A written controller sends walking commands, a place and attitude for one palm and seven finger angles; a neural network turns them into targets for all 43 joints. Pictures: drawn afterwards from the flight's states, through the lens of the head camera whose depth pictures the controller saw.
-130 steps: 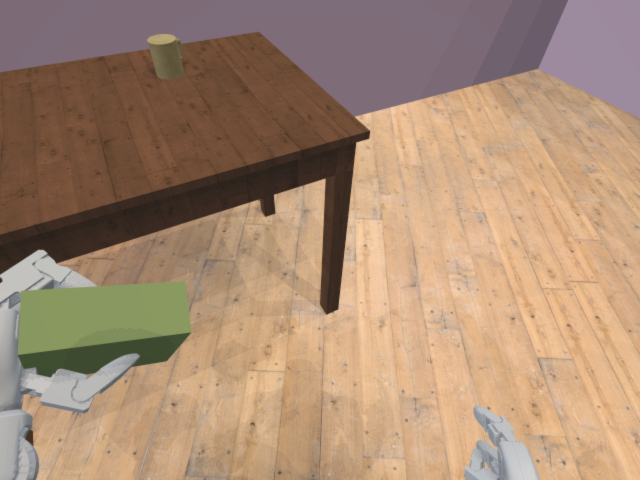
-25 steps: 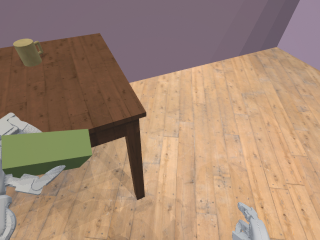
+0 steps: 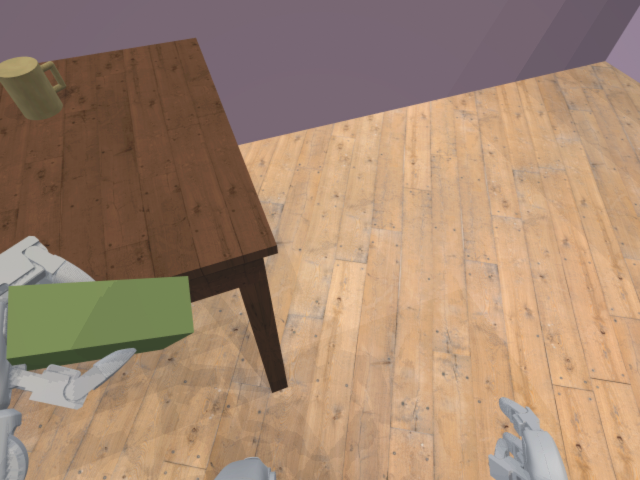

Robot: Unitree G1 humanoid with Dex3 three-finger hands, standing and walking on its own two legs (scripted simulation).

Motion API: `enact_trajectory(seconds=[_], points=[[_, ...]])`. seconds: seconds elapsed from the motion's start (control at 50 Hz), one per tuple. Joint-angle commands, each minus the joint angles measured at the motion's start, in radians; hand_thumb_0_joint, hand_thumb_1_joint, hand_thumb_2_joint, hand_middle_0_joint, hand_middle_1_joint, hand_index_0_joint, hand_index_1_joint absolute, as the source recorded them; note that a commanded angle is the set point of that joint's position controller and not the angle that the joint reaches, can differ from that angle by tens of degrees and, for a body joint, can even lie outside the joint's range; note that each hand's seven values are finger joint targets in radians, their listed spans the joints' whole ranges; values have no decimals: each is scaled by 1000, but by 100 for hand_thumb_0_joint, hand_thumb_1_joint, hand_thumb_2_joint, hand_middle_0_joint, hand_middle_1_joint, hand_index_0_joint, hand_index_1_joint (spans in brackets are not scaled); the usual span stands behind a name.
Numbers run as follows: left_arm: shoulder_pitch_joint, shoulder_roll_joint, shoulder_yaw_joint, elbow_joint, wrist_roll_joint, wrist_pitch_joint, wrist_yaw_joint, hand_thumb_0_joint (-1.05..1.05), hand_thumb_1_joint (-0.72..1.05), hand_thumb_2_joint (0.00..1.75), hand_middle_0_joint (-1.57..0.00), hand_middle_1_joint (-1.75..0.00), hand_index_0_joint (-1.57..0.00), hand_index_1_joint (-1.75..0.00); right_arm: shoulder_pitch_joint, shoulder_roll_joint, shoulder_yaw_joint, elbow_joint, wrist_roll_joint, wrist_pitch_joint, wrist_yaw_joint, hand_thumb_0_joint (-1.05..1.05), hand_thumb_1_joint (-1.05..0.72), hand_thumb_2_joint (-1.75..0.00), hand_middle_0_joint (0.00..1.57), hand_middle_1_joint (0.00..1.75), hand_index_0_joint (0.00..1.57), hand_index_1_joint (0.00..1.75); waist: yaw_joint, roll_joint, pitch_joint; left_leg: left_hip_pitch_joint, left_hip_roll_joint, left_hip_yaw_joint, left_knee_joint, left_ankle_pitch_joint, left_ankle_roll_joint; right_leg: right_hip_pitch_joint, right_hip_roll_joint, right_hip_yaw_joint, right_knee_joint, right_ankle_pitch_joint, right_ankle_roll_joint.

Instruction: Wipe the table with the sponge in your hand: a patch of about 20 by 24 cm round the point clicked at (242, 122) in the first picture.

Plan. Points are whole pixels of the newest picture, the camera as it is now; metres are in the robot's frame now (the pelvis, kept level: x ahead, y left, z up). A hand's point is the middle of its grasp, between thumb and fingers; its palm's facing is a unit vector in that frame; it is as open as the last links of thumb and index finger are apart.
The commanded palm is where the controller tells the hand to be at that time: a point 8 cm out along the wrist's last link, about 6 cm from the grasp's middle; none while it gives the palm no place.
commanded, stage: come to a stop and stand still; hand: left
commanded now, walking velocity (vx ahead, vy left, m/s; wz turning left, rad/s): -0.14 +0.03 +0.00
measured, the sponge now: (127, 321) +0.23 +0.19 +0.14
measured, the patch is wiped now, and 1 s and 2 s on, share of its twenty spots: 0.00 0.00 0.00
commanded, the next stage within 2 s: look again from close up in 1.62 s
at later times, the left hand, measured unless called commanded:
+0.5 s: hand (60, 275) +0.25 +0.24 +0.19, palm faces +0.42 -0.74 -0.52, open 9.2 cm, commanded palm +0.17 +0.25 +0.18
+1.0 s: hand (90, 293) +0.24 +0.22 +0.17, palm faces +0.33 -0.89 -0.31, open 9.2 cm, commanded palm +0.19 +0.26 +0.18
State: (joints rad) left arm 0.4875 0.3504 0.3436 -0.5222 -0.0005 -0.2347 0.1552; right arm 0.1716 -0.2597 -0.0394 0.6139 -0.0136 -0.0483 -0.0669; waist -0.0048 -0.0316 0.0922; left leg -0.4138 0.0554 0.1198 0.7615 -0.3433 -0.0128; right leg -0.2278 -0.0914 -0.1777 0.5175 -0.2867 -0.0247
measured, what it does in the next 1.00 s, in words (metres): steps on the spot: left foot, then right foot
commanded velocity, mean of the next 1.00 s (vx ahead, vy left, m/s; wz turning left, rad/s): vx -0.03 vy -0.03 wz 0.00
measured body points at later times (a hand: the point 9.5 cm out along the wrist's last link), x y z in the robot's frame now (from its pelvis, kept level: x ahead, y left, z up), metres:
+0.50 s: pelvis +0.00 -0.02 -0.01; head +0.04 -0.03 +0.44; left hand +0.22 +0.28 +0.22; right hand +0.18 -0.21 -0.11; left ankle +0.06 +0.11 -0.74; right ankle +0.02 -0.10 -0.74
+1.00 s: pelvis +0.00 -0.01 +0.00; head +0.00 +0.01 +0.45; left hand +0.22 +0.26 +0.19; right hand +0.15 -0.25 -0.07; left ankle +0.06 +0.10 -0.74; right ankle +0.02 -0.10 -0.74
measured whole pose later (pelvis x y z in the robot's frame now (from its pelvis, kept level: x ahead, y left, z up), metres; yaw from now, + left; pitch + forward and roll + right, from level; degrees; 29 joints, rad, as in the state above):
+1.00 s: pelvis +0.00 -0.01 +0.00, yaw -5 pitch -3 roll -1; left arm 0.35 0.35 0.33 -0.41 -0.03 -0.21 0.11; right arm 0.26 -0.21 0.04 0.60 -0.02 -0.14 -0.05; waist 0.02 -0.02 0.03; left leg -0.24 0.01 -0.04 0.47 -0.18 0.00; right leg -0.17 0.06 -0.06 0.39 -0.18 -0.04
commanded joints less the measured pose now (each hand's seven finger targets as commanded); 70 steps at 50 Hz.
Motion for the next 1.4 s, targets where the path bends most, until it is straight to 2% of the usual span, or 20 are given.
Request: enact_trajectory(seconds=[0.0,0.04,0.06,0.08,0.2,0.38,0.4,0.42,0.44,0.46,0.48,0.52,0.56,0.64,0.68,0.76,0.9,1.02,1.22,1.38], points=[[5,182,157,-267,-25,-57,43,0,10,130,-120,-160,-120,-160,-38,-28,-19,-178,4,-48,1,0,-90,-90,20,30,20,30,10,-55,-246,138,-31,34,-243,142,-4,150,-192,160,-44,464,-68],[-19,185,160,-293,-33,-59,44,0,10,130,-120,-160,-120,-160,-26,-54,-32,-191,8,-44,-9,0,-90,-90,20,30,20,30,-6,102,-278,318,54,-51,-366,360,21,52,-93,108,141,343,2],[-28,185,152,-309,-38,-64,43,0,10,130,-120,-160,-120,-160,-26,-78,-38,-199,14,-45,-7,0,-90,-90,20,30,20,30,6,304,-282,415,235,-273,-359,687,105,-129,4,70,276,-50,49],[-19,205,149,-279,-28,-70,36,0,10,130,-120,-160,-120,-160,-16,-71,-36,-203,20,-48,-2,0,-90,-90,20,30,20,30,19,316,-260,405,337,-386,-385,835,169,-202,35,117,401,-346,45],[-73,161,98,-272,-25,-37,13,0,10,130,-120,-160,-120,-160,-7,-62,-14,-168,8,-88,24,0,-90,-90,20,30,20,30,1,253,-232,369,242,-147,-370,811,102,-168,61,106,309,-110,59],[-80,181,119,-228,-34,12,16,0,10,130,-120,-160,-120,-160,-28,-56,17,-168,6,-102,12,0,-90,-90,20,30,20,30,3,219,-199,183,228,-100,-385,353,63,76,75,83,-54,38,63],[-1032,919,657,-258,86,-62,-21,0,10,130,-120,-160,-120,-160,83,-100,-51,-90,-72,-162,13,0,-90,-90,20,30,20,30,96,-24,-82,-74,156,-15,-108,289,45,57,-21,302,-141,280,5],[-552,338,240,206,2,8,-73,0,10,130,-120,-160,-120,-160,49,42,8,-103,-12,-152,15,0,-90,-90,20,30,20,30,25,-162,-187,71,-27,-42,-49,119,12,13,-120,423,-170,481,-114],[-393,314,226,88,-15,5,-63,0,10,130,-120,-160,-120,-160,21,4,9,-159,7,-152,16,0,-90,-90,20,30,20,30,37,-138,-142,83,-26,-31,-113,73,5,87,-110,378,-174,787,-50],[-333,257,198,157,-39,5,-64,0,10,130,-120,-160,-120,-160,24,-38,-9,-157,18,-164,22,0,-90,-90,20,30,20,30,39,-94,-237,111,-29,-49,-203,69,14,176,-111,307,-122,669,-18],[-285,180,133,112,-51,-5,-67,0,10,130,-120,-160,-120,-160,-9,-36,-14,-174,37,-167,34,0,-90,-90,20,30,20,30,46,-25,-257,191,-40,-44,-263,145,24,143,-93,333,-89,572,2],[-134,165,106,-17,-57,-20,-61,0,10,130,-120,-160,-120,-160,-11,-45,-1,-179,33,-145,58,0,-90,-90,20,30,20,30,62,-95,-292,204,-21,-76,-272,270,44,158,-67,286,-99,417,61],[-81,168,87,-112,-57,-29,-63,0,10,130,-120,-160,-120,-160,-52,-41,11,-193,33,-143,63,0,-90,-90,20,30,20,30,64,-83,-253,186,-19,-91,-289,200,54,104,-60,289,-163,191,73],[-63,241,155,-172,-46,-27,-38,0,10,130,-120,-160,-120,-160,-61,-45,21,-201,20,-135,35,0,-90,-90,20,30,20,30,46,-67,-140,166,-36,-101,-228,60,42,-87,-73,368,-317,-259,28],[-133,314,222,-210,-41,-30,-23,0,10,130,-120,-160,-120,-160,-59,-51,21,-190,12,-129,17,0,-90,-90,20,30,20,30,36,-37,-100,178,-45,-112,-198,69,31,-150,-89,401,-356,-341,-5],[-236,235,151,-136,-41,-33,-10,0,10,130,-120,-160,-120,-160,-29,-62,20,-167,7,-135,2,0,-90,-90,20,30,20,30,24,90,-119,236,-55,-138,-266,89,36,-121,-31,349,-323,-289,-5],[-228,146,29,-90,-29,-32,-39,0,10,130,-120,-160,-120,-160,-24,-67,28,-169,4,-156,12,0,-90,-90,20,30,20,30,26,88,-70,221,-55,-161,-362,36,29,-68,42,251,-316,-235,19],[-156,189,99,-84,-37,-30,-45,0,10,130,-120,-160,-120,-160,-38,-64,37,-182,-2,-144,19,0,-90,-90,20,30,20,30,37,84,-122,127,-18,-231,-501,62,30,88,103,191,-218,-39,24],[-174,178,91,-169,-44,-35,-51,0,10,130,-120,-160,-120,-160,-37,-63,35,-179,-6,-146,24,0,-90,-90,20,30,20,30,36,108,-282,279,-11,-207,-403,465,15,156,90,162,-139,296,21],[-178,176,90,-134,-44,-15,-48,0,10,130,-120,-160,-120,-160,-56,-68,28,-183,0,-111,23,0,-90,-90,20,30,20,30,34,118,-228,266,-13,-203,-431,436,-14,110,100,150,-144,241,24]])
